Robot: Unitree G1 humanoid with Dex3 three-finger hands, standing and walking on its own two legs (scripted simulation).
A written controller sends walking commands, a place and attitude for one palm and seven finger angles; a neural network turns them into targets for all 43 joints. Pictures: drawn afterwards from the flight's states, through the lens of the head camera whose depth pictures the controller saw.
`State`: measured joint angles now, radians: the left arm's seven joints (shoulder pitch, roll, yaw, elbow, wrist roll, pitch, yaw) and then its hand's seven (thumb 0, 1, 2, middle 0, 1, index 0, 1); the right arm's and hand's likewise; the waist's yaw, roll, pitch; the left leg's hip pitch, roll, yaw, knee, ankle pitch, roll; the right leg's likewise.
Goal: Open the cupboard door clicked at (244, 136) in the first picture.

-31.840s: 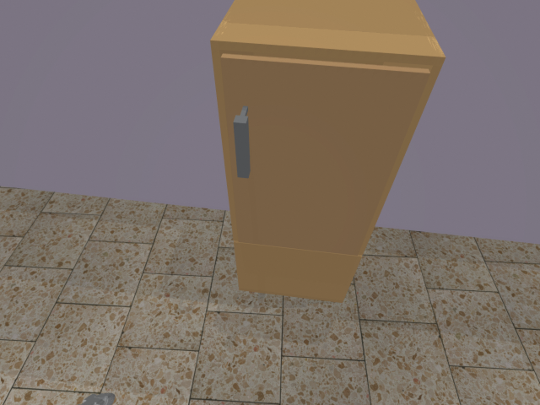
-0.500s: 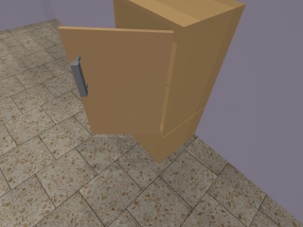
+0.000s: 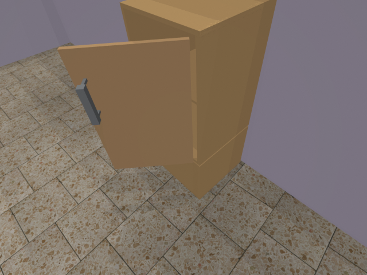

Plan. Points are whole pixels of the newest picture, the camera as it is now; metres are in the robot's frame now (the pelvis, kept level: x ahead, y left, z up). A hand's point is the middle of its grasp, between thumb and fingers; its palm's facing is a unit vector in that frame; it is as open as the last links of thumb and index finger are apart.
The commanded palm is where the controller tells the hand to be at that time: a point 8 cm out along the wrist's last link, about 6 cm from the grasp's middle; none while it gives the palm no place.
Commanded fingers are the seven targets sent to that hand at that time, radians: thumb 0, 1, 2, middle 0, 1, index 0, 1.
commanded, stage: look again from close up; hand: left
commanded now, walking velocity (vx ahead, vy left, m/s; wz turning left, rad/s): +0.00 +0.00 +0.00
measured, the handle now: (90, 101) +0.61 +0.35 +0.04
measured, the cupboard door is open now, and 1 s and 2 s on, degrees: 51 51 51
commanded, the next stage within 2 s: shuffle to correct the standing spot in 0.10 s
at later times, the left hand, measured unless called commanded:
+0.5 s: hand out of the picture -0.01 +0.18 -0.19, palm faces +0.14 -0.97 -0.18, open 7.3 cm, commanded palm none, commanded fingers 0.00 0.90 0.90 -0.20 -0.30 -0.20 -0.30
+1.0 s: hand (113, 270) +0.17 +0.20 -0.15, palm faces +0.18 -0.96 -0.23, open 7.2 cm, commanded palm none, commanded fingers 0.00 0.90 0.90 -0.20 -0.30 -0.20 -0.30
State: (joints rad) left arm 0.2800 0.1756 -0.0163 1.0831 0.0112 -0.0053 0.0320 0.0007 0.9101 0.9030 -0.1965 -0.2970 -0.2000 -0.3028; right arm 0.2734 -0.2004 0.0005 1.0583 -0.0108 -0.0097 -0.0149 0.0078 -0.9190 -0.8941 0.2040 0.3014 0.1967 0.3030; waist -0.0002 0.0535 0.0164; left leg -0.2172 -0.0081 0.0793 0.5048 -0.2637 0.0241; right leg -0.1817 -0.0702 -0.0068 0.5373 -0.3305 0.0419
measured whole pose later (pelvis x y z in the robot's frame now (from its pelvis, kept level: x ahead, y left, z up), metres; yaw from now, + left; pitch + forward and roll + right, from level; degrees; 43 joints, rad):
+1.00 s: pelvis +0.11 +0.02 +0.00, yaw +6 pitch +0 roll +2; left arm 0.20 0.12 0.04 0.97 0.02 -0.05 0.03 -0.02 0.94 0.90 -0.20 -0.30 -0.20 -0.30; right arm 0.33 -0.16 -0.02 1.07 -0.02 0.01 0.00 0.00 -0.90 -0.89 0.21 0.30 0.20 0.30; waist 0.01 0.04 0.03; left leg -0.36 -0.03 0.06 1.00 -0.47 0.02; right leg -0.29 -0.06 -0.15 0.60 -0.31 -0.06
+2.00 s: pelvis +0.13 +0.05 +0.01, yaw +6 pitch +0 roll +1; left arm 0.33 0.12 0.01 1.06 0.02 -0.02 0.02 0.00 0.92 0.90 -0.20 -0.30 -0.20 -0.30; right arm 0.33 -0.18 -0.03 1.11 -0.02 0.04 -0.01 0.00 -0.91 -0.89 0.20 0.30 0.19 0.30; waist 0.01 0.02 0.01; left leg -0.37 0.03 0.06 0.77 -0.34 -0.03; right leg -0.11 0.01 -0.09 0.38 -0.28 -0.07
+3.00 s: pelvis +0.11 +0.14 +0.00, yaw +3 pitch +0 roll +0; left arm 0.27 0.16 -0.02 1.07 0.01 0.02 0.03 0.00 0.91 0.90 -0.20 -0.30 -0.20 -0.30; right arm 0.30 -0.16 0.02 1.10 -0.01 -0.01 -0.02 0.00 -0.90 -0.89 0.20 0.30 0.20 0.30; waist 0.00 -0.01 0.04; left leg -0.20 -0.07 0.16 0.43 -0.24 0.11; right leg -0.17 -0.08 -0.01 0.48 -0.31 0.05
